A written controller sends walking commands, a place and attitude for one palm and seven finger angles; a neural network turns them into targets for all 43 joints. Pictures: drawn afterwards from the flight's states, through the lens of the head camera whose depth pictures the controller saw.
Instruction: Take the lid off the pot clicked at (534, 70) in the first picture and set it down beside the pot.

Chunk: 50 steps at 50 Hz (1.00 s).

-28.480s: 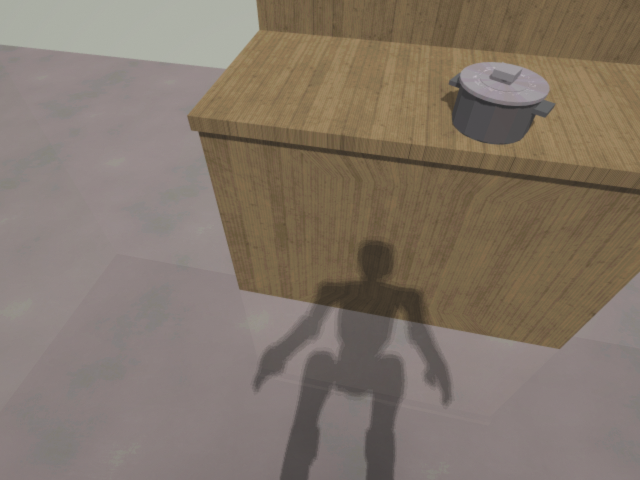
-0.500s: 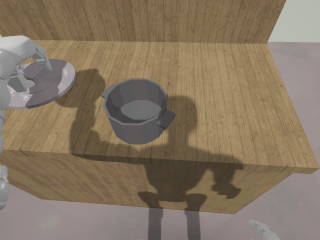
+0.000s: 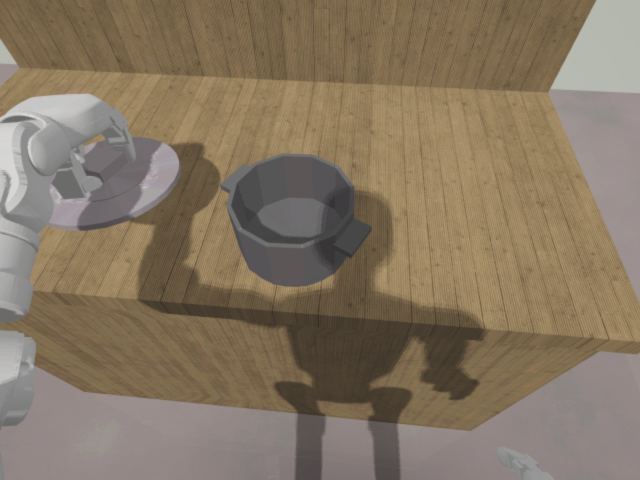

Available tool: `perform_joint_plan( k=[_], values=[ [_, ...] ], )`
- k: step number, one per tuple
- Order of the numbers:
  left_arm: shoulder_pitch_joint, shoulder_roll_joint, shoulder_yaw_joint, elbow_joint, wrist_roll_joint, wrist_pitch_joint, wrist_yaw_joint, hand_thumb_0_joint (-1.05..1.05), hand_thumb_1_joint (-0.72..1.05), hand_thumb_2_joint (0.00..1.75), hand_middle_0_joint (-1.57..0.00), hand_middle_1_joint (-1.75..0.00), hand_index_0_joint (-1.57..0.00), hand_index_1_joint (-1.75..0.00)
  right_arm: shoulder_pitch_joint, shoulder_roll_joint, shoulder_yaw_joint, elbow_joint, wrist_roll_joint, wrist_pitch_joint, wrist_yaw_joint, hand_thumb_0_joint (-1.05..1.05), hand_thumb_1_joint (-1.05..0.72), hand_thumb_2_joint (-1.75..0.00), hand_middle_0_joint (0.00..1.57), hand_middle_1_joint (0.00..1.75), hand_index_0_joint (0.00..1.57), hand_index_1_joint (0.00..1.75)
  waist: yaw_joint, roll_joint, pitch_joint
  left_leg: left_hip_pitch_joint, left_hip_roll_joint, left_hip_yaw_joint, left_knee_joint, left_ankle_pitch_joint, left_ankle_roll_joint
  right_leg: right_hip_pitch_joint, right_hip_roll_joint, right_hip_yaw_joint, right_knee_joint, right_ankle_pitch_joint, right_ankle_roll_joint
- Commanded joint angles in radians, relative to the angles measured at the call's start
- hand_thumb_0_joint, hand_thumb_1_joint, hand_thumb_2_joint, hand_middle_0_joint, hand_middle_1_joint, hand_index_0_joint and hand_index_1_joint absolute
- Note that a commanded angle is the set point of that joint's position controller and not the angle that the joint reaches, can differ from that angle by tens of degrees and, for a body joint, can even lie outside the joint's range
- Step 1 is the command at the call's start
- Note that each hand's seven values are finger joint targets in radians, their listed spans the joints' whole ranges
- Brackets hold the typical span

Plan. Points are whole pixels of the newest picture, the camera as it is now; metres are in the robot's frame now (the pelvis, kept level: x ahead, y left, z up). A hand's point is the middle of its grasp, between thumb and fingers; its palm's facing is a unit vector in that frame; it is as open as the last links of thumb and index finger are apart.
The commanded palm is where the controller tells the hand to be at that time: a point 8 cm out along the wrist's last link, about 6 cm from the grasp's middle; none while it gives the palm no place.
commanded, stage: lower the lid onto the table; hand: left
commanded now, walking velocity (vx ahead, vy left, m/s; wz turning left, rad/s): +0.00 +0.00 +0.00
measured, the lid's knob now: (100, 164) +0.46 +0.29 +0.14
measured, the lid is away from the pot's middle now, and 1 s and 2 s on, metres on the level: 0.24 0.22 0.23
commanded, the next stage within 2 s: open the fingers wide in 1.62 s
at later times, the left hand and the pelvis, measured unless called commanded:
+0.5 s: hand (104, 187) +0.43 +0.28 +0.13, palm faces -0.37 -0.03 -0.93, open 8.0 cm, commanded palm +0.42 +0.27 +0.19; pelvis +0.01 +0.01 +0.00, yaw +0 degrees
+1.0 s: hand (116, 210) +0.42 +0.28 +0.09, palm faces -0.45 -0.06 -0.89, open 8.0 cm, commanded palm +0.43 +0.27 +0.16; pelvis +0.00 -0.01 +0.00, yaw +0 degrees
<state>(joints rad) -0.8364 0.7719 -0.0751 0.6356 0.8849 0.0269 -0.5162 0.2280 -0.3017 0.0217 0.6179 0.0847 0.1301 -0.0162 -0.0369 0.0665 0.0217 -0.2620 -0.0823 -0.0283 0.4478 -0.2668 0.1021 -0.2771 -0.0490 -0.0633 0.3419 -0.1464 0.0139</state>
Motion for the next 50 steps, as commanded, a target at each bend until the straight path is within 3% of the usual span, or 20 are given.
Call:
perform_joint_plan(
  k=[1, 5, 7, 9, 14, 18, 21, 22, 25, 28, 31, 32, 35, 38, 40, 41, 42, 46, 48, 50],
  values=[
    [-0.429, 0.375, 0.198, -0.08, -0.013, -0.012, 0.061, 0.0, 0.4, 1.31, -0.98, -0.76, -0.98, -0.73, 0.011, -0.166, -0.049, -0.099, -0.001, -0.036, -0.008, 0.0, -0.9, -0.9, 0.2, 0.3, 0.2, 0.3, -0.022, -0.009, -0.385, 0.159, 0.06, -0.077, -0.023, 0.492, -0.059, 0.136, 0.063, -0.008, 0.031, 0.222, -0.067],
    [-0.53, 0.282, 0.113, -0.149, 0.0, -0.012, 0.058, 0.0, 0.4, 1.31, -0.98, -0.76, -0.98, -0.73, -0.001, -0.149, -0.054, -0.108, -0.001, -0.038, -0.004, 0.0, -0.9, -0.9, 0.2, 0.3, 0.2, 0.3, -0.028, 0.054, -0.402, 0.202, 0.067, -0.093, -0.032, 0.537, -0.071, 0.103, 0.066, -0.011, 0.035, 0.207, -0.066],
    [-0.533, 0.368, 0.183, -0.259, 0.006, -0.031, 0.072, 0.0, 0.4, 1.31, -0.98, -0.76, -0.98, -0.73, 0.007, -0.152, -0.059, -0.12, -0.013, -0.048, 0.004, 0.0, -0.9, -0.9, 0.2, 0.3, 0.2, 0.3, -0.011, 0.113, -0.505, 0.278, 0.073, -0.11, -0.017, 0.645, -0.087, 0.121, 0.071, 0.001, 0.042, 0.22, -0.066],
    [-0.471, 0.355, 0.195, -0.233, 0.004, -0.04, 0.072, 0.0, 0.4, 1.31, -0.98, -0.76, -0.98, -0.73, 0.009, -0.146, -0.056, -0.121, -0.012, -0.055, 0.004, 0.0, -0.9, -0.9, 0.2, 0.3, 0.2, 0.3, -0.01, 0.095, -0.512, 0.29, 0.073, -0.116, -0.001, 0.727, -0.085, 0.129, 0.072, -0.001, 0.052, 0.258, -0.065],
    [-0.373, 0.312, 0.18, -0.141, -0.016, -0.032, 0.064, 0.0, 0.4, 1.31, -0.98, -0.76, -0.98, -0.73, 0.014, -0.15, -0.055, -0.114, -0.002, -0.051, 0.014, 0.0, -0.9, -0.9, 0.2, 0.3, 0.2, 0.3, -0.009, 0.009, -0.4, 0.198, 0.07, -0.1, -0.014, 0.631, -0.076, 0.128, 0.068, -0.006, 0.046, 0.25, -0.059],
    [-0.435, 0.239, 0.116, -0.253, -0.013, -0.029, 0.065, 0.0, 0.4, 1.31, -0.98, -0.76, -0.98, -0.73, 0.001, -0.141, -0.064, -0.124, -0.01, -0.048, 0.022, 0.0, -0.9, -0.9, 0.2, 0.3, 0.2, 0.3, -0.023, 0.07, -0.416, 0.261, 0.079, -0.122, -0.005, 0.705, -0.089, 0.081, 0.071, -0.006, 0.046, 0.241, -0.058],
    [-0.41, 0.333, 0.191, -0.313, -0.021, -0.039, 0.081, 0.0, 0.4, 1.31, -0.98, -0.76, -0.98, -0.73, 0.005, -0.157, -0.068, -0.122, -0.02, -0.058, 0.022, 0.0, -0.9, -0.9, 0.2, 0.3, 0.2, 0.3, -0.015, 0.11, -0.47, 0.31, 0.081, -0.13, 0.016, 0.778, -0.101, 0.089, 0.071, 0.002, 0.053, 0.243, -0.06],
    [-0.391, 0.336, 0.206, -0.287, -0.013, -0.044, 0.081, 0.0, 0.4, 1.31, -0.98, -0.76, -0.98, -0.73, 0.017, -0.144, -0.061, -0.127, -0.021, -0.061, 0.023, 0.0, -0.9, -0.9, 0.2, 0.3, 0.2, 0.3, -0.009, 0.078, -0.492, 0.299, 0.077, -0.132, 0.006, 0.757, -0.097, 0.107, 0.079, 0.002, 0.054, 0.238, -0.056],
    [-0.394, 0.265, 0.148, -0.163, -0.017, -0.035, 0.075, 0.0, 0.4, 1.31, -0.98, -0.76, -0.98, -0.73, 0.017, -0.146, -0.058, -0.104, -0.006, -0.048, 0.015, 0.0, -0.9, -0.9, 0.2, 0.3, 0.2, 0.3, -0.025, -0.01, -0.375, 0.192, 0.068, -0.102, -0.014, 0.562, -0.078, 0.102, 0.071, -0.006, 0.042, 0.222, -0.056],
    [-0.471, 0.19, 0.075, -0.222, -0.005, -0.033, 0.082, 0.0, 0.4, 1.31, -0.98, -0.76, -0.98, -0.73, 0.009, -0.139, -0.064, -0.106, -0.013, -0.048, 0.016, 0.0, -0.9, -0.9, 0.2, 0.3, 0.2, 0.3, -0.036, 0.051, -0.408, 0.244, 0.069, -0.113, 0.004, 0.628, -0.088, 0.062, 0.071, -0.005, 0.05, 0.229, -0.058],
    [-0.444, 0.232, 0.107, -0.301, -0.015, -0.041, 0.097, 0.0, 0.4, 1.31, -0.98, -0.76, -0.98, -0.73, 0.004, -0.148, -0.07, -0.114, -0.024, -0.059, 0.022, 0.0, -0.9, -0.9, 0.2, 0.3, 0.2, 0.3, -0.033, 0.13, -0.468, 0.323, 0.08, -0.135, 0.035, 0.771, -0.112, 0.038, 0.075, 0.0, 0.065, 0.224, -0.062],
    [-0.422, 0.271, 0.157, -0.289, -0.007, -0.05, 0.099, 0.0, 0.4, 1.31, -0.98, -0.76, -0.98, -0.73, 0.021, -0.138, -0.065, -0.114, -0.027, -0.062, 0.024, 0.0, -0.9, -0.9, 0.2, 0.3, 0.2, 0.3, -0.018, 0.1, -0.506, 0.319, 0.074, -0.134, 0.029, 0.767, -0.105, 0.07, 0.084, 0.001, 0.066, 0.232, -0.059],
    [-0.335, 0.281, 0.166, -0.058, -0.011, -0.06, 0.097, 0.0, 0.4, 1.31, -0.98, -0.76, -0.98, -0.73, 0.018, -0.145, -0.048, -0.099, -0.006, -0.044, 0.01, 0.0, -0.9, -0.9, 0.2, 0.3, 0.2, 0.3, -0.018, -0.051, -0.365, 0.119, 0.055, -0.075, -0.004, 0.458, -0.066, 0.124, 0.07, -0.002, 0.059, 0.224, -0.06],
    [-0.497, 0.178, 0.056, -0.162, 0.004, -0.058, 0.102, 0.0, 0.4, 1.31, -0.98, -0.76, -0.98, -0.73, 0.007, -0.137, -0.061, -0.101, -0.012, -0.038, 0.011, 0.0, -0.9, -0.9, 0.2, 0.3, 0.2, 0.3, -0.037, 0.044, -0.384, 0.18, 0.061, -0.094, 0.005, 0.555, -0.077, 0.07, 0.07, -0.004, 0.063, 0.238, -0.062],
    [-0.485, 0.185, 0.068, -0.224, 0.005, -0.061, 0.106, 0.0, 0.4, 1.31, -0.98, -0.76, -0.98, -0.73, 0.01, -0.133, -0.068, -0.109, -0.019, -0.046, 0.014, 0.0, -0.9, -0.9, 0.2, 0.3, 0.2, 0.3, -0.037, 0.114, -0.455, 0.283, 0.076, -0.118, 0.028, 0.706, -0.099, 0.035, 0.081, -0.002, 0.072, 0.231, -0.059],
    [-0.453, 0.277, 0.138, -0.239, -0.001, -0.072, 0.12, 0.0, 0.4, 1.31, -0.98, -0.76, -0.98, -0.73, 0.015, -0.149, -0.071, -0.106, -0.025, -0.05, 0.013, 0.0, -0.9, -0.9, 0.2, 0.3, 0.2, 0.3, -0.032, 0.128, -0.474, 0.298, 0.078, -0.118, 0.043, 0.729, -0.104, 0.041, 0.079, 0.003, 0.074, 0.229, -0.063],
    [-0.421, 0.33, 0.198, -0.221, 0.007, -0.087, 0.124, 0.0, 0.4, 1.31, -0.98, -0.76, -0.98, -0.73, 0.036, -0.141, -0.065, -0.109, -0.028, -0.054, 0.012, 0.0, -0.9, -0.9, 0.2, 0.3, 0.2, 0.3, -0.02, 0.101, -0.525, 0.292, 0.071, -0.116, 0.039, 0.729, -0.094, 0.085, 0.086, 0.006, 0.077, 0.246, -0.061],
    [-0.362, 0.246, 0.119, 0.014, -0.016, -0.101, 0.118, 0.0, 0.4, 1.31, -0.98, -0.76, -0.98, -0.73, 0.042, -0.151, -0.059, -0.076, -0.008, -0.033, -0.001, 0.0, -0.9, -0.9, 0.2, 0.3, 0.2, 0.3, -0.042, -0.015, -0.352, 0.116, 0.058, -0.071, 0.013, 0.455, -0.064, 0.08, 0.066, -0.002, 0.063, 0.218, -0.061],
    [-0.433, 0.215, 0.083, 0.036, 0.002, -0.101, 0.116, 0.0, 0.4, 1.31, -0.98, -0.76, -0.98, -0.73, 0.043, -0.149, -0.059, -0.068, -0.004, -0.027, -0.005, 0.0, -0.9, -0.9, 0.2, 0.3, 0.2, 0.3, -0.044, -0.015, -0.323, 0.101, 0.06, -0.065, 0.007, 0.407, -0.057, 0.047, 0.074, -0.008, 0.064, 0.189, -0.06],
    [-0.535, 0.247, 0.089, -0.103, 0.015, -0.116, 0.125, 0.0, 0.4, 1.31, -0.98, -0.76, -0.98, -0.73, 0.038, -0.147, -0.066, -0.078, -0.011, -0.029, -0.008, 0.0, -0.9, -0.9, 0.2, 0.3, 0.2, 0.3, -0.041, 0.085, -0.426, 0.188, 0.062, -0.078, 0.013, 0.485, -0.066, 0.053, 0.076, -0.001, 0.071, 0.202, -0.065]
  ],
)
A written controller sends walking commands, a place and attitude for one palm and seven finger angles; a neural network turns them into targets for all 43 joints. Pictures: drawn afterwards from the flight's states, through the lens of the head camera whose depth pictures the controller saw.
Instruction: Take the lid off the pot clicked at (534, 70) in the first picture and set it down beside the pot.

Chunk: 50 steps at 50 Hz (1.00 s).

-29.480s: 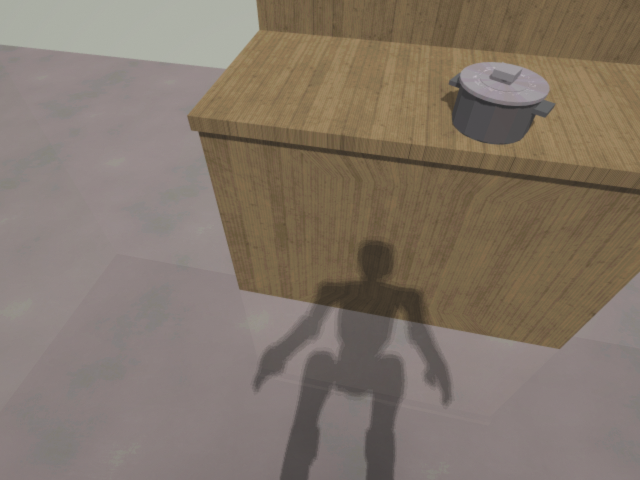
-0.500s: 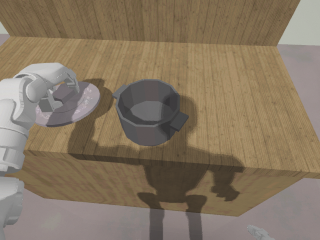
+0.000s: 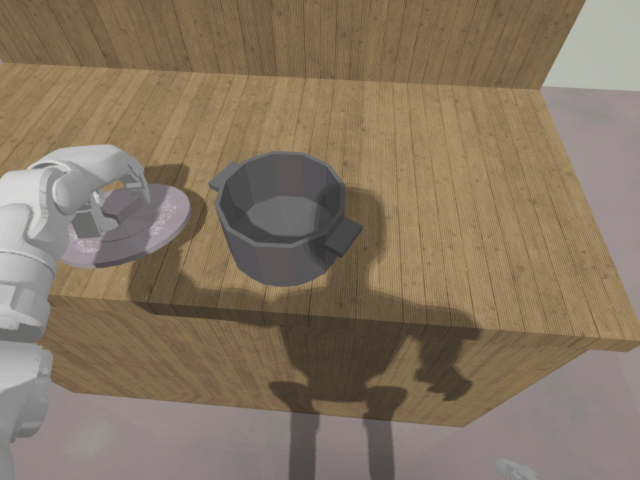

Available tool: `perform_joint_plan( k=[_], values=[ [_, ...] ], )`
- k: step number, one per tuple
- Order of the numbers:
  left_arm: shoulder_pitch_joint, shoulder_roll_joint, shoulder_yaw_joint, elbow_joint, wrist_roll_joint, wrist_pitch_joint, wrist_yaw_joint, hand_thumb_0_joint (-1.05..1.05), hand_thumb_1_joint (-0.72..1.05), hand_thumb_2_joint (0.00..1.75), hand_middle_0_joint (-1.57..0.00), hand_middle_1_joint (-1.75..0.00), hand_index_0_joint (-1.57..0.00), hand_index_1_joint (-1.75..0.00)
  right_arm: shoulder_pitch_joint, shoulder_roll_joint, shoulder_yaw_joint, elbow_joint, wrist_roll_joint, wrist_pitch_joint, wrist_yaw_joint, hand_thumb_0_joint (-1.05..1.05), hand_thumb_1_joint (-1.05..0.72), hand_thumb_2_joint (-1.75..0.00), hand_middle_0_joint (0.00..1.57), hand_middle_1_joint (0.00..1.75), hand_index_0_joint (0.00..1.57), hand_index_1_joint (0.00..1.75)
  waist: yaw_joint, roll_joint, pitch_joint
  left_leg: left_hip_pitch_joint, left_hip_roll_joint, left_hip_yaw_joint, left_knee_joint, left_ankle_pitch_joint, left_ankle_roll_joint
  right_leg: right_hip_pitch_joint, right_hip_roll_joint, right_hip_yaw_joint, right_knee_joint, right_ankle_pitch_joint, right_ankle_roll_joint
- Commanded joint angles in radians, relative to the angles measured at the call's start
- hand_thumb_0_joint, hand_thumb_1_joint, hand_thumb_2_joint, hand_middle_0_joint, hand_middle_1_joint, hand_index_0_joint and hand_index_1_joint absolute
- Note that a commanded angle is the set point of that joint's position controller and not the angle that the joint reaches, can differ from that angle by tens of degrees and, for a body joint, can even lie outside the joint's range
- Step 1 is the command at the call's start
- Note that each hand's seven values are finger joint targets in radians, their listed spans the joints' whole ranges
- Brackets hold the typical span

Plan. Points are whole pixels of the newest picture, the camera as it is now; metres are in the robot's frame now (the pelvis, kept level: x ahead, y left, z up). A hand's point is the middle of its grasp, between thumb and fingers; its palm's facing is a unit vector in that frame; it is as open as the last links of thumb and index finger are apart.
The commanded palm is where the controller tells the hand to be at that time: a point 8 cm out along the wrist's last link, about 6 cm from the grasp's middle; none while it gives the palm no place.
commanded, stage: lower the lid onto the table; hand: left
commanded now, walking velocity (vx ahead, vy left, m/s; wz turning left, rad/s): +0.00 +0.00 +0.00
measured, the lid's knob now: (117, 207) +0.45 +0.28 +0.07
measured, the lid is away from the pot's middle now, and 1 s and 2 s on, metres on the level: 0.22 0.23 0.23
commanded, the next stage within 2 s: open the fingers wide in 0.62 s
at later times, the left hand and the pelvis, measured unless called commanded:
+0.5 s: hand (113, 214) +0.43 +0.28 +0.07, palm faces -0.49 -0.06 -0.87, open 8.0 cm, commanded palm +0.44 +0.29 +0.13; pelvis +0.00 -0.01 +0.00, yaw -2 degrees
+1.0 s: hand (106, 222) +0.42 +0.30 +0.06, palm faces -0.44 -0.05 -0.89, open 8.1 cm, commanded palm +0.45 +0.29 +0.11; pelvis -0.01 +0.00 -0.01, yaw -2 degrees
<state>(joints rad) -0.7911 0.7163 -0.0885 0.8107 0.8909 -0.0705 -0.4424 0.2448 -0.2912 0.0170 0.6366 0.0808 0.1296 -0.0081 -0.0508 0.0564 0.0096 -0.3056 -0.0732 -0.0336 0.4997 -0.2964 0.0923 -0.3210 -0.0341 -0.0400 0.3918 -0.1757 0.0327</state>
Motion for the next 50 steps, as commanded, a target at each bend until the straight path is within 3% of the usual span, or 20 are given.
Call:
perform_joint_plan(
  k=[1, 2, 4, 6, 8, 11, 12, 14, 17, 19, 21, 25, 28, 32, 36, 37, 38, 42, 46, 50],
  values=[
    [-0.606, 0.327, 0.113, -0.37, 0.005, -0.031, 0.063, 0.0, 0.4, 1.31, -0.98, -0.76, -0.98, -0.73, 0.01, -0.161, -0.067, -0.104, -0.017, -0.033, -0.017, 0.0, -0.9, -0.9, 0.2, 0.3, 0.2, 0.3, -0.031, 0.157, -0.471, 0.301, 0.057, -0.085, -0.017, 0.616, -0.071, 0.086, 0.058, -0.018, 0.029, 0.249, -0.085],
    [-0.589, 0.357, 0.151, -0.407, 0.011, -0.044, 0.07, 0.0, 0.4, 1.31, -0.98, -0.76, -0.98, -0.73, 0.027, -0.151, -0.068, -0.112, -0.023, -0.039, -0.018, 0.0, -0.9, -0.9, 0.2, 0.3, 0.2, 0.3, -0.024, 0.179, -0.548, 0.354, 0.059, -0.097, -0.008, 0.706, -0.073, 0.1, 0.07, -0.012, 0.033, 0.267, -0.082],
    [-0.441, 0.371, 0.195, -0.228, -0.006, -0.062, 0.07, 0.0, 0.4, 1.31, -0.98, -0.76, -0.98, -0.73, 0.049, -0.153, -0.058, -0.09, -0.015, -0.042, -0.027, 0.0, -0.9, -0.9, 0.2, 0.3, 0.2, 0.3, -0.023, 0.084, -0.486, 0.287, 0.058, -0.08, -0.001, 0.648, -0.054, 0.117, 0.068, -0.018, 0.029, 0.273, -0.077],
    [-0.381, 0.434, 0.245, -0.06, -0.017, -0.073, 0.078, 0.0, 0.4, 1.31, -0.98, -0.76, -0.98, -0.73, 0.073, -0.175, -0.055, -0.063, -0.006, -0.028, -0.032, 0.0, -0.9, -0.9, 0.2, 0.3, 0.2, 0.3, -0.02, -0.017, -0.402, 0.145, 0.045, -0.048, -0.02, 0.484, -0.034, 0.161, 0.057, -0.016, 0.028, 0.283, -0.079],
    [-0.416, 0.35, 0.166, 0.023, -0.002, -0.07, 0.073, 0.0, 0.4, 1.31, -0.98, -0.76, -0.98, -0.73, 0.061, -0.166, -0.051, -0.06, 0.0, -0.018, -0.034, 0.0, -0.9, -0.9, 0.2, 0.3, 0.2, 0.3, -0.024, -0.049, -0.307, 0.061, 0.039, -0.029, -0.042, 0.36, -0.025, 0.134, 0.055, -0.025, 0.024, 0.249, -0.08],
    [-0.518, 0.318, 0.106, -0.083, 0.025, -0.077, 0.08, 0.0, 0.4, 1.31, -0.98, -0.76, -0.98, -0.73, 0.046, -0.169, -0.065, -0.065, -0.003, -0.016, -0.032, 0.0, -0.9, -0.9, 0.2, 0.3, 0.2, 0.3, -0.032, 0.056, -0.358, 0.137, 0.046, -0.036, -0.028, 0.422, -0.034, 0.086, 0.054, -0.014, 0.029, 0.228, -0.084],
    [-0.546, 0.364, 0.144, -0.148, 0.034, -0.087, 0.086, 0.0, 0.4, 1.31, -0.98, -0.76, -0.98, -0.73, 0.057, -0.166, -0.068, -0.07, -0.007, -0.015, -0.034, 0.0, -0.9, -0.9, 0.2, 0.3, 0.2, 0.3, -0.027, 0.081, -0.438, 0.189, 0.048, -0.045, -0.022, 0.477, -0.033, 0.108, 0.06, -0.008, 0.033, 0.247, -0.082],
    [-0.516, 0.401, 0.183, -0.173, 0.029, -0.111, 0.091, 0.0, 0.4, 1.31, -0.98, -0.76, -0.98, -0.73, 0.065, -0.159, -0.066, -0.077, -0.01, -0.02, -0.043, 0.0, -0.9, -0.9, 0.2, 0.3, 0.2, 0.3, -0.026, 0.115, -0.508, 0.24, 0.05, -0.052, 0.001, 0.578, -0.032, 0.127, 0.062, -0.005, 0.043, 0.292, -0.08],
    [-0.435, 0.443, 0.242, -0.057, 0.005, -0.125, 0.093, 0.0, 0.4, 1.31, -0.98, -0.76, -0.98, -0.73, 0.089, -0.168, -0.066, -0.057, -0.011, -0.017, -0.047, 0.0, -0.9, -0.9, 0.2, 0.3, 0.2, 0.3, -0.031, 0.037, -0.486, 0.179, 0.048, -0.035, 0.011, 0.547, -0.016, 0.144, 0.059, -0.003, 0.046, 0.312, -0.07],
    [-0.439, 0.403, 0.196, 0.031, 0.007, -0.119, 0.091, 0.0, 0.4, 1.31, -0.98, -0.76, -0.98, -0.73, 0.087, -0.171, -0.058, -0.042, 0.0, -0.01, -0.052, 0.0, -0.9, -0.9, 0.2, 0.3, 0.2, 0.3, -0.036, -0.005, -0.382, 0.088, 0.044, -0.02, -0.007, 0.428, -0.014, 0.116, 0.056, -0.012, 0.041, 0.283, -0.074],
    [-0.472, 0.358, 0.142, 0.037, 0.024, -0.116, 0.094, 0.0, 0.4, 1.31, -0.98, -0.76, -0.98, -0.73, 0.083, -0.18, -0.066, -0.035, 0.0, -0.011, -0.05, 0.0, -0.9, -0.9, 0.2, 0.3, 0.2, 0.3, -0.043, 0.015, -0.336, 0.085, 0.046, -0.017, -0.009, 0.394, -0.018, 0.061, 0.053, -0.01, 0.037, 0.243, -0.08],
    [-0.45, 0.405, 0.183, 0.025, 0.055, -0.137, 0.111, 0.0, 0.4, 1.31, -0.98, -0.76, -0.98, -0.73, 0.098, -0.17, -0.063, -0.044, -0.001, -0.011, -0.054, 0.0, -0.9, -0.9, 0.2, 0.3, 0.2, 0.3, -0.032, 0.06, -0.425, 0.126, 0.046, -0.028, 0.022, 0.506, -0.024, 0.072, 0.062, -0.008, 0.065, 0.277, -0.081],
    [-0.398, 0.354, 0.152, 0.092, 0.035, -0.138, 0.101, 0.0, 0.4, 1.31, -0.98, -0.76, -0.98, -0.73, 0.102, -0.171, -0.066, -0.044, -0.002, -0.007, -0.049, 0.0, -0.9, -0.9, 0.2, 0.3, 0.2, 0.3, -0.041, 0.036, -0.396, 0.104, 0.046, -0.02, 0.038, 0.464, -0.021, 0.029, 0.06, -0.009, 0.067, 0.244, -0.076],
    [-0.454, 0.377, 0.148, 0.107, 0.044, -0.132, 0.1, 0.0, 0.4, 1.31, -0.98, -0.76, -0.98, -0.73, 0.118, -0.183, -0.067, -0.033, 0.002, -0.001, -0.053, 0.0, -0.9, -0.9, 0.2, 0.3, 0.2, 0.3, -0.048, -0.001, -0.39, 0.059, 0.045, -0.013, 0.034, 0.379, -0.018, 0.013, 0.064, -0.01, 0.077, 0.213, -0.077],
    [-0.367, 0.326, 0.125, 0.139, 0.051, -0.147, 0.102, 0.0, 0.4, 1.31, -0.98, -0.76, -0.98, -0.73, 0.119, -0.176, -0.068, -0.046, 0.003, -0.001, -0.046, 0.0, -0.9, -0.9, 0.2, 0.3, 0.2, 0.3, -0.042, 0.023, -0.385, 0.075, 0.048, -0.024, 0.065, 0.482, -0.033, -0.041, 0.067, -0.016, 0.101, 0.213, -0.081],
    [-0.386, 0.342, 0.166, 0.021, 0.059, -0.189, 0.113, 0.0, 0.39, 1.29, -0.96, -0.77, -0.96, -0.73, 0.113, -0.177, -0.073, -0.051, -0.017, 0.018, -0.054, 0.0, -0.9, -0.9, 0.2, 0.3, 0.2, 0.3, -0.034, -0.017, -0.396, 0.059, 0.064, -0.018, 0.073, 0.483, -0.035, -0.07, 0.072, -0.017, 0.095, 0.186, -0.085],
    [-0.379, 0.371, 0.189, 0.047, 0.069, -0.204, 0.126, 0.0, 0.38, 1.27, -0.95, -0.77, -0.94, -0.74, 0.108, -0.177, -0.071, -0.052, -0.015, 0.03, -0.057, 0.0, -0.9, -0.9, 0.2, 0.3, 0.2, 0.3, -0.034, 0.008, -0.389, 0.053, 0.061, -0.018, 0.08, 0.458, -0.037, -0.08, 0.072, -0.015, 0.102, 0.169, -0.088],
    [-0.461, 0.33, 0.15, -0.011, 0.054, -0.204, 0.136, 0.0, 0.34, 1.19, -0.88, -0.79, -0.88, -0.76, 0.114, -0.169, -0.075, -0.053, -0.015, 0.044, -0.06, 0.0, -0.9, -0.9, 0.2, 0.3, 0.2, 0.3, -0.049, 0.07, -0.431, 0.099, 0.069, -0.029, 0.077, 0.456, -0.042, -0.114, 0.069, -0.014, 0.108, 0.135, -0.087],
    [-0.435, 0.424, 0.228, 0.032, 0.051, -0.191, 0.155, 0.0, 0.3, 1.12, -0.82, -0.8, -0.81, -0.77, 0.124, -0.175, -0.07, -0.052, -0.011, 0.042, -0.066, 0.0, -0.9, -0.9, 0.2, 0.3, 0.2, 0.3, -0.036, 0.028, -0.439, 0.059, 0.061, -0.021, 0.079, 0.387, -0.031, -0.088, 0.065, -0.01, 0.112, 0.133, -0.089],
    [-0.474, 0.37, 0.172, 0.007, 0.064, -0.181, 0.158, 0.0, 0.26, 1.06, -0.75, -0.81, -0.75, -0.79, 0.119, -0.166, -0.066, -0.048, -0.007, 0.039, -0.067, 0.0, -0.9, -0.9, 0.2, 0.3, 0.2, 0.3, -0.045, 0.07, -0.435, 0.093, 0.069, -0.038, 0.076, 0.412, -0.046, -0.122, 0.07, -0.017, 0.109, 0.111, -0.089]
  ],
)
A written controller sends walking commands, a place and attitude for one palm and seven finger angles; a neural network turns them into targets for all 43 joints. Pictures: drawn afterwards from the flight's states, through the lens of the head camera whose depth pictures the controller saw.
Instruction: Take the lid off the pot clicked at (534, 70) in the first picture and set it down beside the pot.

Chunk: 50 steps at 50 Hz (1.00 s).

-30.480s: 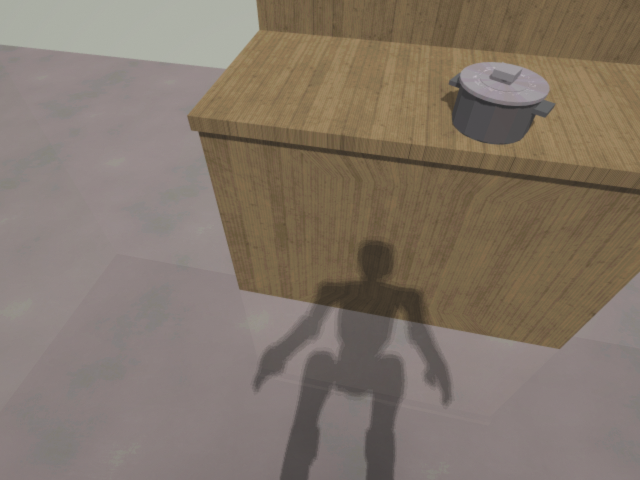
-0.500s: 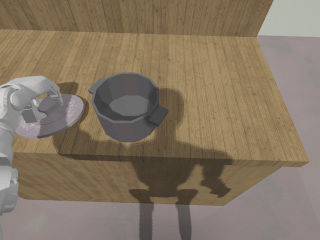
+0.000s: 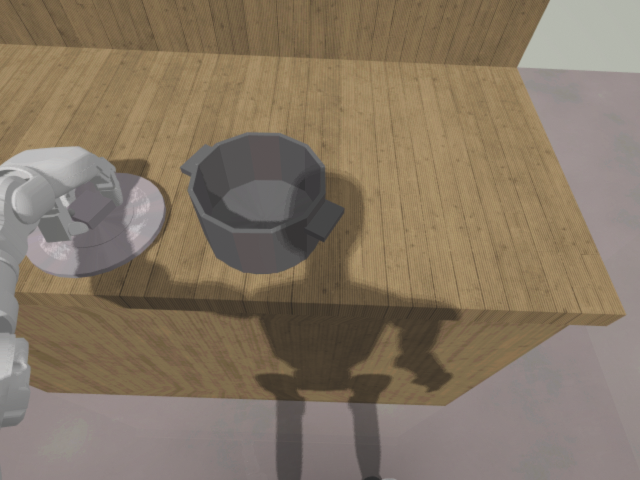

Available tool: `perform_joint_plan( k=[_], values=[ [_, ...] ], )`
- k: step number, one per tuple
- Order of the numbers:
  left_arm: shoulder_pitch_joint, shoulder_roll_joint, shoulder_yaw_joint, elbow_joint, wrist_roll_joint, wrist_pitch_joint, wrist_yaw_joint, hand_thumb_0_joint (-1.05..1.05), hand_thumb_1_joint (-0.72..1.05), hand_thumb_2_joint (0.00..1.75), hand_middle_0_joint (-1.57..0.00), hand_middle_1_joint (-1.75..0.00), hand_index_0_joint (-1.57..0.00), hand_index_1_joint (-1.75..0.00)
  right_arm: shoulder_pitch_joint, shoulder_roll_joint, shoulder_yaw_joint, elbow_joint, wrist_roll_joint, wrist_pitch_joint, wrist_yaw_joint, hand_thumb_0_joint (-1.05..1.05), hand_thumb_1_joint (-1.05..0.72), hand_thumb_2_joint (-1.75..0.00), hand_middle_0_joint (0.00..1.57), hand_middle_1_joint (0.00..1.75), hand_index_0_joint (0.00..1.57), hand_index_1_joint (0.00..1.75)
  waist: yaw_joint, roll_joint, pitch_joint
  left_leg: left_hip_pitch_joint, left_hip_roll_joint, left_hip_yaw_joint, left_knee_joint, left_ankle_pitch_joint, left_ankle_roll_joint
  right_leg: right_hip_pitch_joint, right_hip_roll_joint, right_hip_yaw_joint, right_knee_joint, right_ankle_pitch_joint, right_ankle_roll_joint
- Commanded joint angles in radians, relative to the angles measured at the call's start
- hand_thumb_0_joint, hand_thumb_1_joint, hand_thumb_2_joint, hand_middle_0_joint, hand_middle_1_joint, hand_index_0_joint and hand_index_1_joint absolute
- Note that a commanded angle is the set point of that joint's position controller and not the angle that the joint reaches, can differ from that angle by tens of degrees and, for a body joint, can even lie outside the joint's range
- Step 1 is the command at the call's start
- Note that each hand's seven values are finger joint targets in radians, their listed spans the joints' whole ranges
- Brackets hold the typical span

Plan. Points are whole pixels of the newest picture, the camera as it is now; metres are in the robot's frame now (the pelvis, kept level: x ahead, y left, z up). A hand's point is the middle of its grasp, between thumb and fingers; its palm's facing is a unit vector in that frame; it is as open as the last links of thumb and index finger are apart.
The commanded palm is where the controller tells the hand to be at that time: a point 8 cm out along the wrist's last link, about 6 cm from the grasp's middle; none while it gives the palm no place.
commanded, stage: open the fingers wide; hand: left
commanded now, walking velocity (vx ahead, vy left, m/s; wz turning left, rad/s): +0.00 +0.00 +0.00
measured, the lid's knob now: (89, 209) +0.45 +0.31 +0.05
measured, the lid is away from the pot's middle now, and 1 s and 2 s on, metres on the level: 0.23 0.23 0.23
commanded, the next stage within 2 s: raise the empty hand in 0.82 s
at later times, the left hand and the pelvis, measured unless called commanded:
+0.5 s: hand (68, 208) +0.43 +0.32 +0.07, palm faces -0.45 -0.06 -0.89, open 9.6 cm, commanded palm +0.45 +0.32 +0.13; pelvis +0.01 +0.01 +0.00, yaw +0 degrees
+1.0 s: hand (76, 200) +0.45 +0.32 +0.07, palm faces -0.40 -0.06 -0.92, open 11.1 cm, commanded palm +0.45 +0.31 +0.14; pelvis +0.02 +0.02 +0.00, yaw +0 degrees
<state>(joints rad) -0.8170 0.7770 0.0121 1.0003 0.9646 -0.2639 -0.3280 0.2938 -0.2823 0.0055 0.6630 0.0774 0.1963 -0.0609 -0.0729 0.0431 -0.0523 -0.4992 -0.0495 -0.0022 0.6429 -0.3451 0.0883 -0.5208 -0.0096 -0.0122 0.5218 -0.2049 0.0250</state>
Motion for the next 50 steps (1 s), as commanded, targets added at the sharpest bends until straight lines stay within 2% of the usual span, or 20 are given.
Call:
perform_joint_plan(
  k=[1, 5, 7, 10, 13, 14, 18, 19, 24, 26, 27, 30, 36, 40, 41, 44, 46, 47, 49, 50],
  values=[
    [-0.447, 0.306, 0.067, -0.175, -0.008, 0.012, 0.045, 0.0, 0.25, 1.04, -0.74, -0.81, -0.74, -0.79, 0.073, -0.179, -0.057, -0.071, -0.004, -0.03, -0.013, 0.0, -0.9, -0.9, 0.2, 0.3, 0.2, 0.3, -0.026, 0.092, -0.358, 0.294, 0.046, -0.069, -0.063, 0.466, -0.044, 0.055, 0.044, -0.046, -0.02, 0.134, -0.083],
    [-0.462, 0.333, 0.092, -0.227, -0.017, 0.01, 0.045, 0.0, 0.21, 0.98, -0.68, -0.82, -0.67, -0.8, 0.072, -0.17, -0.053, -0.086, -0.006, -0.036, -0.018, 0.0, -0.9, -0.9, 0.2, 0.3, 0.2, 0.3, -0.017, 0.115, -0.413, 0.311, 0.04, -0.072, -0.067, 0.474, -0.04, 0.105, 0.044, -0.04, -0.021, 0.15, -0.084],
    [-0.454, 0.297, 0.067, -0.217, -0.017, 0.009, 0.043, 0.0, 0.19, 0.95, -0.64, -0.82, -0.64, -0.8, 0.078, -0.169, -0.054, -0.079, -0.008, -0.036, -0.017, 0.0, -0.9, -0.9, 0.2, 0.3, 0.2, 0.3, -0.026, 0.121, -0.405, 0.335, 0.046, -0.081, -0.061, 0.531, -0.052, 0.074, 0.047, -0.045, -0.02, 0.155, -0.082],
    [-0.426, 0.269, 0.051, -0.166, -0.031, 0.018, 0.035, 0.0, 0.15, 0.91, -0.6, -0.83, -0.6, -0.81, 0.074, -0.176, -0.053, -0.075, -0.003, -0.034, -0.013, 0.0, -0.9, -0.9, 0.2, 0.3, 0.2, 0.3, -0.027, 0.072, -0.33, 0.289, 0.05, -0.083, -0.073, 0.439, -0.046, 0.045, 0.046, -0.051, -0.028, 0.106, -0.081],
    [-0.441, 0.309, 0.082, -0.197, -0.025, 0.013, 0.038, 0.0, 0.12, 0.86, -0.55, -0.83, -0.55, -0.82, 0.078, -0.177, -0.055, -0.08, -0.006, -0.032, -0.014, 0.0, -0.9, -0.9, 0.2, 0.3, 0.2, 0.3, -0.019, 0.074, -0.372, 0.293, 0.044, -0.078, -0.068, 0.473, -0.044, 0.086, 0.046, -0.044, -0.024, 0.146, -0.084],
    [-0.437, 0.285, 0.063, -0.2, -0.027, 0.013, 0.038, 0.0, 0.11, 0.84, -0.54, -0.83, -0.54, -0.82, 0.078, -0.172, -0.055, -0.082, -0.007, -0.034, -0.015, 0.0, -0.9, -0.9, 0.2, 0.3, 0.2, 0.3, -0.023, 0.083, -0.38, 0.305, 0.044, -0.077, -0.067, 0.49, -0.045, 0.083, 0.046, -0.044, -0.024, 0.15, -0.083],
    [-0.423, 0.306, 0.085, -0.165, -0.022, 0.012, 0.043, 0.0, 0.07, 0.78, -0.48, -0.84, -0.47, -0.83, 0.086, -0.177, -0.056, -0.075, -0.008, -0.034, -0.015, 0.0, -0.9, -0.9, 0.2, 0.3, 0.2, 0.3, -0.021, 0.053, -0.364, 0.294, 0.047, -0.079, -0.06, 0.518, -0.048, 0.079, 0.048, -0.044, -0.021, 0.164, -0.081],
    [-0.406, 0.335, 0.109, -0.169, -0.022, 0.011, 0.045, 0.0, 0.06, 0.76, -0.46, -0.84, -0.46, -0.84, 0.084, -0.178, -0.056, -0.078, -0.008, -0.034, -0.013, 0.0, -0.9, -0.9, 0.2, 0.3, 0.2, 0.3, -0.015, 0.063, -0.376, 0.288, 0.046, -0.075, -0.065, 0.513, -0.048, 0.097, 0.046, -0.042, -0.022, 0.166, -0.081],
    [-0.391, 0.296, 0.085, -0.194, -0.023, 0.007, 0.042, 0.0, 0.0, 0.69, -0.39, -0.85, -0.39, -0.84, 0.081, -0.173, -0.06, -0.084, -0.01, -0.027, -0.003, 0.0, -0.9, -0.9, 0.2, 0.3, 0.2, 0.3, -0.015, 0.086, -0.39, 0.33, 0.053, -0.086, -0.052, 0.602, -0.062, 0.075, 0.048, -0.046, -0.02, 0.182, -0.08],
    [-0.415, 0.355, 0.129, -0.26, -0.024, -0.006, 0.046, 0.0, -0.02, 0.66, -0.36, -0.85, -0.36, -0.85, 0.075, -0.178, -0.063, -0.086, -0.015, -0.024, -0.001, 0.0, -0.9, -0.9, 0.2, 0.3, 0.2, 0.3, -0.006, 0.13, -0.431, 0.369, 0.054, -0.089, -0.045, 0.678, -0.069, 0.097, 0.044, -0.04, -0.016, 0.218, -0.084],
    [-0.394, 0.334, 0.118, -0.232, -0.021, -0.002, 0.047, 0.0, -0.02, 0.67, -0.36, -0.85, -0.36, -0.85, 0.081, -0.168, -0.062, -0.092, -0.017, -0.022, -0.001, 0.0, -0.9, -0.9, 0.2, 0.3, 0.2, 0.3, -0.012, 0.118, -0.444, 0.371, 0.05, -0.091, -0.044, 0.685, -0.068, 0.102, 0.05, -0.04, -0.018, 0.217, -0.08],
    [-0.368, 0.274, 0.071, -0.156, -0.034, 0.011, 0.039, 0.0, -0.03, 0.68, -0.36, -0.84, -0.36, -0.84, 0.072, -0.174, -0.057, -0.08, -0.009, -0.018, 0.003, 0.0, -0.9, -0.9, 0.2, 0.3, 0.2, 0.3, -0.02, 0.064, -0.342, 0.294, 0.052, -0.08, -0.055, 0.585, -0.06, 0.072, 0.049, -0.046, -0.027, 0.183, -0.078],
    [-0.421, 0.294, 0.084, -0.26, -0.022, 0.001, 0.05, 0.0, -0.03, 0.69, -0.37, -0.83, -0.37, -0.83, 0.077, -0.174, -0.064, -0.083, -0.016, -0.018, 0.008, 0.0, -0.9, -0.9, 0.2, 0.3, 0.2, 0.3, -0.014, 0.145, -0.42, 0.407, 0.059, -0.112, -0.042, 0.722, -0.084, 0.051, 0.047, -0.046, -0.017, 0.197, -0.083],
    [-0.384, 0.239, 0.057, -0.225, -0.04, 0.016, 0.049, 0.0, -0.04, 0.7, -0.37, -0.82, -0.37, -0.82, 0.072, -0.166, -0.064, -0.085, -0.014, -0.007, 0.016, 0.0, -0.9, -0.9, 0.2, 0.3, 0.2, 0.3, -0.017, 0.092, -0.399, 0.379, 0.06, -0.108, -0.045, 0.708, -0.078, 0.057, 0.05, -0.046, -0.023, 0.204, -0.077],
    [-0.417, 0.274, 0.082, -0.274, -0.039, 0.01, 0.053, 0.0, -0.04, 0.71, -0.37, -0.81, -0.37, -0.81, 0.07, -0.175, -0.067, -0.081, -0.018, -0.006, 0.017, 0.0, -0.9, -0.9, 0.2, 0.3, 0.2, 0.3, -0.011, 0.095, -0.42, 0.404, 0.064, -0.113, -0.045, 0.742, -0.081, 0.066, 0.044, -0.042, -0.021, 0.219, -0.079],
    [-0.431, 0.249, 0.065, -0.292, -0.03, 0.018, 0.064, 0.0, -0.04, 0.71, -0.38, -0.81, -0.38, -0.81, 0.065, -0.162, -0.066, -0.089, -0.017, -0.005, 0.02, 0.0, -0.9, -0.9, 0.2, 0.3, 0.2, 0.3, -0.011, 0.118, -0.426, 0.418, 0.064, -0.122, -0.05, 0.758, -0.088, 0.062, 0.051, -0.047, -0.021, 0.211, -0.078],
    [-0.406, 0.307, 0.12, -0.293, -0.031, 0.011, 0.077, 0.0, -0.05, 0.72, -0.38, -0.81, -0.38, -0.81, 0.07, -0.169, -0.067, -0.087, -0.022, -0.01, 0.022, 0.0, -0.9, -0.9, 0.2, 0.3, 0.2, 0.3, -0.001, 0.114, -0.435, 0.429, 0.064, -0.123, -0.044, 0.806, -0.09, 0.081, 0.047, -0.042, -0.019, 0.233, -0.081],
    [-0.367, 0.319, 0.137, -0.267, -0.03, 0.016, 0.083, 0.0, -0.05, 0.72, -0.38, -0.81, -0.38, -0.81, 0.067, -0.162, -0.061, -0.096, -0.02, -0.009, 0.025, 0.0, -0.9, -0.9, 0.2, 0.3, 0.2, 0.3, 0.008, 0.091, -0.445, 0.409, 0.061, -0.127, -0.053, 0.796, -0.09, 0.107, 0.051, -0.044, -0.017, 0.231, -0.078],
    [-0.365, 0.239, 0.071, -0.237, -0.035, 0.035, 0.084, 0.0, -0.05, 0.72, -0.38, -0.81, -0.38, -0.81, 0.052, -0.156, -0.059, -0.095, -0.016, -0.007, 0.027, 0.0, -0.9, -0.9, 0.2, 0.3, 0.2, 0.3, -0.004, 0.06, -0.395, 0.358, 0.058, -0.107, -0.061, 0.71, -0.08, 0.107, 0.047, -0.043, -0.027, 0.228, -0.076],
    [-0.397, 0.269, 0.088, -0.271, -0.035, 0.042, 0.086, 0.0, -0.05, 0.72, -0.38, -0.81, -0.38, -0.81, 0.047, -0.162, -0.06, -0.094, -0.015, -0.005, 0.029, 0.0, -0.9, -0.9, 0.2, 0.3, 0.2, 0.3, 0.001, 0.077, -0.395, 0.354, 0.06, -0.104, -0.073, 0.682, -0.078, 0.119, 0.042, -0.04, -0.033, 0.225, -0.078]
  ],
)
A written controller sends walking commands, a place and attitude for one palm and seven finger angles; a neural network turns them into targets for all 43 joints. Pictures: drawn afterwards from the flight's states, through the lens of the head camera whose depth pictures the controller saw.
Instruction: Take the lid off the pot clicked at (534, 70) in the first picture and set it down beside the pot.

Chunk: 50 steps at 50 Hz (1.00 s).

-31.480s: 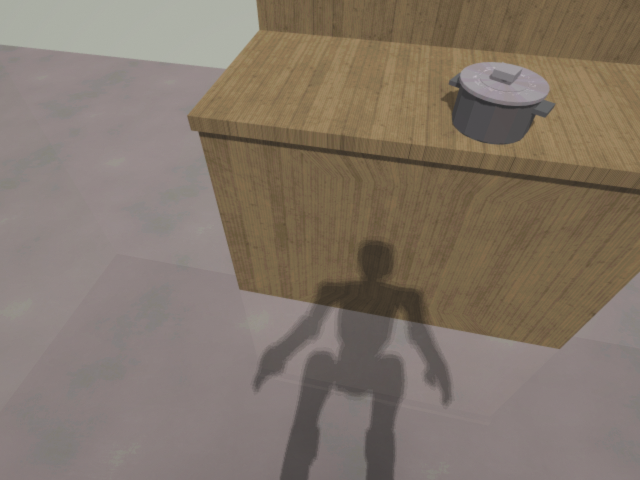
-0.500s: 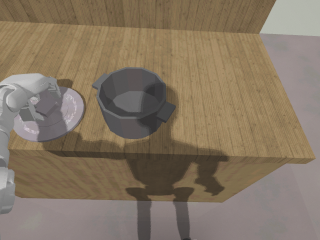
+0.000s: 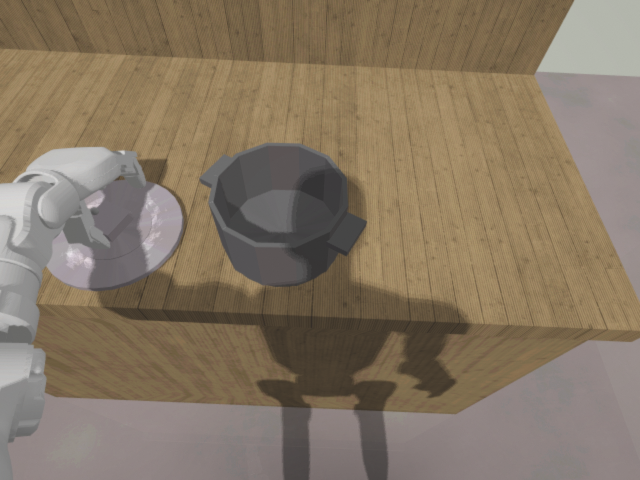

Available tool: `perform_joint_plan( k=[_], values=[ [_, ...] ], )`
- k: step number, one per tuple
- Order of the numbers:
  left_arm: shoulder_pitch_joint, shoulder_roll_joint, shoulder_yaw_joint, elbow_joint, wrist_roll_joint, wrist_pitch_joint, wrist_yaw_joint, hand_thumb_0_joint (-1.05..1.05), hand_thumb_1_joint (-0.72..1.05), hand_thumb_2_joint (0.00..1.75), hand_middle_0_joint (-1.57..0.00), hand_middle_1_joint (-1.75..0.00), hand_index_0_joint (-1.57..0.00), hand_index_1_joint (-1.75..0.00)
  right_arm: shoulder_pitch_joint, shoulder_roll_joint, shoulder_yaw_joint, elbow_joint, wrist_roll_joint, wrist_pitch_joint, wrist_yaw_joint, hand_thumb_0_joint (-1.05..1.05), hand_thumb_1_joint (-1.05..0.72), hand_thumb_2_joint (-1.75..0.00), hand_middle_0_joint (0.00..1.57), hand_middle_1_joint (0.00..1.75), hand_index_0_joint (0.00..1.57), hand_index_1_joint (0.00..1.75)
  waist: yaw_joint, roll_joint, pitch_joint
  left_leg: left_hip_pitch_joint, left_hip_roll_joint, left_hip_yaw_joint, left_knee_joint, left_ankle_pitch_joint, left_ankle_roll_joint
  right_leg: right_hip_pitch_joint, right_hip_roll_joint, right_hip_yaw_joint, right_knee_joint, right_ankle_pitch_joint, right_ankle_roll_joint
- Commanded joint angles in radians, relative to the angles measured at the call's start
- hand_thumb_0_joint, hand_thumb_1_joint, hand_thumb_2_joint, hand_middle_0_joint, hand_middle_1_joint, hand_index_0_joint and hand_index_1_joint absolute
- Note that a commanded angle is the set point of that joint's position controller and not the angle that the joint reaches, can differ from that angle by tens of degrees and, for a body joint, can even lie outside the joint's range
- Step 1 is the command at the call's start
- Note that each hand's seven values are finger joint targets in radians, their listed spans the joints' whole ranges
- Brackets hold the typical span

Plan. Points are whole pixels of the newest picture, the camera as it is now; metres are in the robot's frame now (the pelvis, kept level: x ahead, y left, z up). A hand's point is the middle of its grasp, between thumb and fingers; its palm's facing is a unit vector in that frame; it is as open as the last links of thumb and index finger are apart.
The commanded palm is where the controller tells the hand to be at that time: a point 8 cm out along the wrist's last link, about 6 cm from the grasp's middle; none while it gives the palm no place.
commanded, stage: raise the empty hand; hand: left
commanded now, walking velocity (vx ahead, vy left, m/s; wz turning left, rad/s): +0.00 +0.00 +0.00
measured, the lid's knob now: (108, 220) +0.44 +0.29 +0.04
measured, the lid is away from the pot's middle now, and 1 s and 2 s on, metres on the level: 0.23 0.23 0.23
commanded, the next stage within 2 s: draw the hand back to the body in 1.22 s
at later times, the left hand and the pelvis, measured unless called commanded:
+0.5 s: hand (62, 185) +0.43 +0.30 +0.12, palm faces -0.37 -0.05 -0.93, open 11.1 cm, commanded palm +0.42 +0.29 +0.19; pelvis +0.00 -0.01 +0.01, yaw +1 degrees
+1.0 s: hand (43, 144) +0.43 +0.30 +0.17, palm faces -0.33 -0.02 -0.94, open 11.1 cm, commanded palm +0.43 +0.29 +0.24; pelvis +0.00 -0.01 +0.01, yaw +1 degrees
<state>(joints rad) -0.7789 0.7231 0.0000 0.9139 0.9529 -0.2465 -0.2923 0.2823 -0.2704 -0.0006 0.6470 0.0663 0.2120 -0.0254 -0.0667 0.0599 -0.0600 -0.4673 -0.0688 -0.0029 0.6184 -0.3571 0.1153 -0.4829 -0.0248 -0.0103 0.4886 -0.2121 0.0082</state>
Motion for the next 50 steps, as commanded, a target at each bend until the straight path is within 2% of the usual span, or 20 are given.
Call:
perform_joint_plan(
  k=[1, 4, 7, 10, 12, 17, 20, 22, 24, 26, 29, 31, 34, 36, 37, 39, 42, 45, 46, 50],
  values=[
    [-0.459, 0.335, 0.098, -0.213, -0.018, 0.024, 0.053, 0.0, -0.05, 0.72, -0.38, -0.81, -0.38, -0.81, 0.054, -0.179, -0.056, -0.081, -0.005, -0.022, -0.005, 0.0, -0.9, -0.9, 0.2, 0.3, 0.2, 0.3, -0.006, 0.081, -0.395, 0.344, 0.078, -0.11, -0.046, 0.714, -0.11, 0.081, 0.053, -0.039, 0.002, 0.237, -0.063],
    [-0.486, 0.261, 0.041, -0.242, -0.018, 0.048, 0.043, 0.0, -0.05, 0.72, -0.38, -0.81, -0.38, -0.81, 0.051, -0.164, -0.058, -0.084, -0.002, -0.028, -0.001, 0.0, -0.9, -0.9, 0.2, 0.3, 0.2, 0.3, -0.019, 0.125, -0.397, 0.42, 0.09, -0.137, -0.043, 0.785, -0.126, 0.033, 0.063, -0.048, -0.002, 0.212, -0.059],
    [-0.46, 0.41, 0.16, -0.286, -0.028, 0.046, 0.035, 0.0, -0.05, 0.72, -0.38, -0.81, -0.38, -0.81, 0.053, -0.174, -0.051, -0.099, -0.004, -0.037, -0.004, 0.0, -0.9, -0.9, 0.2, 0.3, 0.2, 0.3, 0.004, 0.088, -0.479, 0.414, 0.077, -0.128, -0.056, 0.803, -0.111, 0.15, 0.059, -0.037, -0.008, 0.268, -0.059],
    [-0.425, 0.293, 0.067, -0.185, -0.046, 0.067, 0.009, 0.0, -0.05, 0.72, -0.38, -0.81, -0.38, -0.81, 0.038, -0.167, -0.045, -0.086, 0.004, -0.038, -0.007, 0.0, -0.9, -0.9, 0.2, 0.3, 0.2, 0.3, -0.015, 0.035, -0.353, 0.33, 0.074, -0.106, -0.077, 0.685, -0.099, 0.132, 0.053, -0.043, -0.029, 0.251, -0.056],
    [-0.442, 0.282, 0.047, -0.148, -0.045, 0.077, -0.01, 0.0, -0.05, 0.72, -0.38, -0.81, -0.38, -0.81, 0.042, -0.173, -0.045, -0.083, 0.006, -0.038, -0.006, 0.0, -0.9, -0.9, 0.2, 0.3, 0.2, 0.3, -0.019, 0.009, -0.302, 0.307, 0.073, -0.1, -0.088, 0.65, -0.095, 0.125, 0.057, -0.046, -0.036, 0.237, -0.058],
    [-0.46, 0.393, 0.136, -0.398, -0.041, 0.054, -0.025, 0.0, -0.05, 0.72, -0.38, -0.81, -0.38, -0.81, 0.023, -0.163, -0.049, -0.122, -0.006, -0.057, 0.0, 0.0, -0.9, -0.9, 0.2, 0.3, 0.2, 0.3, 0.006, 0.155, -0.473, 0.49, 0.079, -0.144, -0.069, 0.928, -0.117, 0.177, 0.06, -0.037, -0.033, 0.299, -0.057],
    [-0.361, 0.359, 0.124, -0.155, -0.066, 0.074, -0.044, 0.0, -0.05, 0.72, -0.38, -0.81, -0.38, -0.81, 0.025, -0.17, -0.036, -0.099, 0.008, -0.048, -0.005, 0.0, -0.9, -0.9, 0.2, 0.3, 0.2, 0.3, -0.003, -0.012, -0.299, 0.302, 0.068, -0.098, -0.101, 0.66, -0.088, 0.196, 0.054, -0.046, -0.056, 0.26, -0.054],
    [-0.455, 0.336, 0.076, -0.188, -0.061, 0.085, -0.055, 0.0, -0.05, 0.72, -0.38, -0.81, -0.38, -0.81, 0.012, -0.176, -0.038, -0.099, 0.009, -0.041, -0.004, 0.0, -0.9, -0.9, 0.2, 0.3, 0.2, 0.3, -0.007, -0.001, -0.287, 0.279, 0.062, -0.082, -0.133, 0.558, -0.08, 0.208, 0.047, -0.041, -0.068, 0.242, -0.057],
    [-0.54, 0.286, 0.026, -0.334, -0.053, 0.09, -0.061, 0.0, -0.05, 0.72, -0.38, -0.81, -0.38, -0.81, 0.002, -0.167, -0.048, -0.109, 0.007, -0.047, -0.001, 0.0, -0.9, -0.9, 0.2, 0.3, 0.2, 0.3, -0.011, 0.086, -0.34, 0.377, 0.069, -0.106, -0.117, 0.693, -0.095, 0.181, 0.05, -0.044, -0.063, 0.265, -0.061],
    [-0.57, 0.35, 0.066, -0.432, -0.051, 0.083, -0.062, 0.0, -0.05, 0.72, -0.38, -0.81, -0.38, -0.81, 0.0, -0.177, -0.053, -0.116, -0.001, -0.051, 0.0, 0.0, -0.9, -0.9, 0.2, 0.3, 0.2, 0.3, -0.014, 0.135, -0.402, 0.464, 0.077, -0.124, -0.098, 0.808, -0.112, 0.178, 0.054, -0.041, -0.064, 0.282, -0.061],
    [-0.459, 0.456, 0.183, -0.286, -0.063, 0.079, -0.065, 0.0, -0.05, 0.72, -0.38, -0.81, -0.38, -0.81, 0.019, -0.173, -0.038, -0.11, 0.003, -0.057, -0.011, 0.0, -0.9, -0.9, 0.2, 0.3, 0.2, 0.3, 0.003, 0.041, -0.41, 0.388, 0.058, -0.105, -0.11, 0.722, -0.085, 0.265, 0.054, -0.04, -0.069, 0.304, -0.058],
    [-0.504, 0.418, 0.131, -0.241, -0.072, 0.086, -0.073, 0.0, -0.05, 0.72, -0.38, -0.81, -0.38, -0.81, 0.015, -0.184, -0.036, -0.093, 0.007, -0.048, -0.014, 0.0, -0.9, -0.9, 0.2, 0.3, 0.2, 0.3, -0.007, 0.019, -0.344, 0.331, 0.054, -0.089, -0.136, 0.626, -0.081, 0.262, 0.043, -0.041, -0.078, 0.299, -0.061],
    [-0.567, 0.24, -0.03, -0.249, -0.064, 0.118, -0.097, 0.0, -0.05, 0.72, -0.38, -0.81, -0.38, -0.81, -0.004, -0.17, -0.039, -0.091, 0.014, -0.051, -0.003, 0.0, -0.9, -0.9, 0.2, 0.3, 0.2, 0.3, -0.024, 0.068, -0.271, 0.349, 0.066, -0.1, -0.146, 0.6, -0.1, 0.169, 0.052, -0.056, -0.087, 0.221, -0.058],
    [-0.595, 0.305, 0.009, -0.315, -0.054, 0.117, -0.097, 0.0, -0.05, 0.72, -0.38, -0.81, -0.38, -0.81, -0.008, -0.18, -0.046, -0.102, 0.01, -0.052, -0.001, 0.0, -0.9, -0.9, 0.2, 0.3, 0.2, 0.3, -0.019, 0.083, -0.317, 0.391, 0.063, -0.101, -0.133, 0.637, -0.101, 0.184, 0.05, -0.047, -0.087, 0.233, -0.064],
    [-0.629, 0.379, 0.067, -0.379, -0.044, 0.112, -0.095, 0.0, -0.05, 0.72, -0.38, -0.81, -0.38, -0.81, 0.001, -0.179, -0.045, -0.11, 0.006, -0.052, -0.001, 0.0, -0.9, -0.9, 0.2, 0.3, 0.2, 0.3, -0.01, 0.104, -0.399, 0.421, 0.057, -0.109, -0.136, 0.666, -0.1, 0.228, 0.057, -0.043, -0.083, 0.256, -0.066],
    [-0.601, 0.421, 0.114, -0.367, -0.046, 0.105, -0.095, 0.0, -0.05, 0.72, -0.38, -0.81, -0.38, -0.81, 0.001, -0.173, -0.038, -0.116, 0.004, -0.06, -0.009, 0.0, -0.9, -0.9, 0.2, 0.3, 0.2, 0.3, -0.003, 0.087, -0.44, 0.43, 0.051, -0.112, -0.129, 0.724, -0.092, 0.274, 0.056, -0.042, -0.079, 0.31, -0.065],
    [-0.568, 0.457, 0.144, -0.235, -0.059, 0.114, -0.102, 0.0, -0.05, 0.72, -0.38, -0.81, -0.38, -0.81, 0.014, -0.181, -0.031, -0.099, 0.006, -0.057, -0.012, 0.0, -0.9, -0.9, 0.2, 0.3, 0.2, 0.3, -0.002, 0.014, -0.367, 0.337, 0.046, -0.089, -0.153, 0.627, -0.077, 0.306, 0.051, -0.045, -0.088, 0.312, -0.061],
    [-0.57, 0.329, 0.023, -0.148, -0.061, 0.138, -0.123, 0.0, -0.05, 0.72, -0.38, -0.81, -0.38, -0.81, -0.002, -0.179, -0.029, -0.094, 0.02, -0.055, -0.01, 0.0, -0.9, -0.9, 0.2, 0.3, 0.2, 0.3, -0.014, -0.004, -0.244, 0.279, 0.051, -0.074, -0.178, 0.505, -0.076, 0.245, 0.047, -0.056, -0.099, 0.248, -0.059],
    [-0.598, 0.325, 0.005, -0.172, -0.055, 0.142, -0.124, 0.0, -0.05, 0.72, -0.38, -0.81, -0.38, -0.81, -0.001, -0.187, -0.037, -0.093, 0.019, -0.052, -0.005, 0.0, -0.9, -0.9, 0.2, 0.3, 0.2, 0.3, -0.019, 0.018, -0.247, 0.291, 0.053, -0.073, -0.175, 0.511, -0.083, 0.236, 0.042, -0.054, -0.1, 0.238, -0.062],
    [-0.694, 0.445, 0.107, -0.464, -0.033, 0.135, -0.125, 0.0, -0.05, 0.72, -0.38, -0.81, -0.38, -0.81, -0.014, -0.174, -0.046, -0.132, 0.005, -0.066, -0.001, 0.0, -0.9, -0.9, 0.2, 0.3, 0.2, 0.3, -0.002, 0.153, -0.476, 0.486, 0.053, -0.117, -0.137, 0.797, -0.096, 0.288, 0.056, -0.036, -0.089, 0.329, -0.064]
  ],
)
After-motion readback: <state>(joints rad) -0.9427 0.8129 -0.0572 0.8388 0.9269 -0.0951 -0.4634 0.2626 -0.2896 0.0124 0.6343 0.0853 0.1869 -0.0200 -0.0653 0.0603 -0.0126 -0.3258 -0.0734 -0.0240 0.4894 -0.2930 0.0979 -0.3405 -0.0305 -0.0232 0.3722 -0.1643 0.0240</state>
